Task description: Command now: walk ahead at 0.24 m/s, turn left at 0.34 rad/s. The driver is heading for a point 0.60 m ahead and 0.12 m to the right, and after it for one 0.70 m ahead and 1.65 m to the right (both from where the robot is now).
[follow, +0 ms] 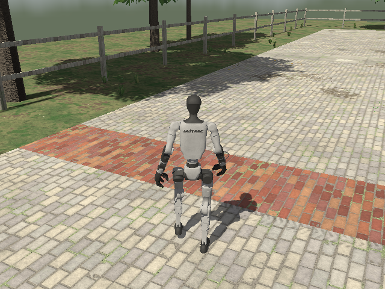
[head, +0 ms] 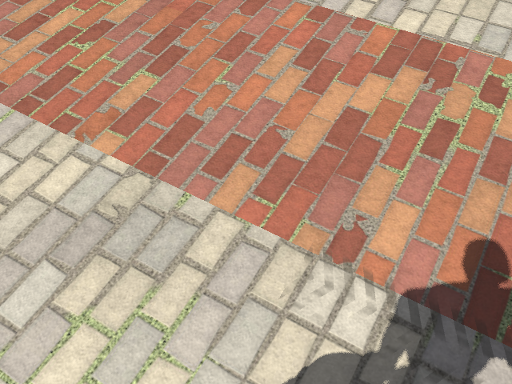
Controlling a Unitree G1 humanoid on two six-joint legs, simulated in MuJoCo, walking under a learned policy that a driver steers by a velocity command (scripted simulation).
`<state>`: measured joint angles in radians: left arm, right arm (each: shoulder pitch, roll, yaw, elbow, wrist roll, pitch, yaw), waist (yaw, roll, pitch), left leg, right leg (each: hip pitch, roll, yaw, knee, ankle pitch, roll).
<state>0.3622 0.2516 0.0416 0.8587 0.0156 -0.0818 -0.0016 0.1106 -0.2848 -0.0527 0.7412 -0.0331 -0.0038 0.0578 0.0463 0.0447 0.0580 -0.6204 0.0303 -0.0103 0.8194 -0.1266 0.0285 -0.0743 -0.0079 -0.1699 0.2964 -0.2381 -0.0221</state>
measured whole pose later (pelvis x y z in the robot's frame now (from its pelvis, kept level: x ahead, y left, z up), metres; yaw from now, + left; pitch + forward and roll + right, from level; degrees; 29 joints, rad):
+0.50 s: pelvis +0.09 +0.02 -0.01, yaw +2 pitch -1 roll +1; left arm 0.26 0.21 0.02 0.93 0.03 0.04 0.03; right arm 0.20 -0.20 -0.01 0.90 -0.01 0.01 -0.01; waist 0.00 -0.01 0.01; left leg -0.31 -0.07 0.04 0.44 -0.12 0.07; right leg -0.22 -0.02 0.00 0.51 -0.27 -0.02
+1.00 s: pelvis +0.20 +0.03 +0.00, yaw -2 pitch +1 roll +0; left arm 0.17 0.23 0.06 0.93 0.03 -0.02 -0.04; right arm 0.46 -0.18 -0.03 1.04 -0.02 -0.10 -0.03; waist -0.03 -0.04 0.01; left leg 0.00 -0.04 0.11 0.21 -0.23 0.06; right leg -0.58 -0.03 0.00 0.96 -0.18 -0.05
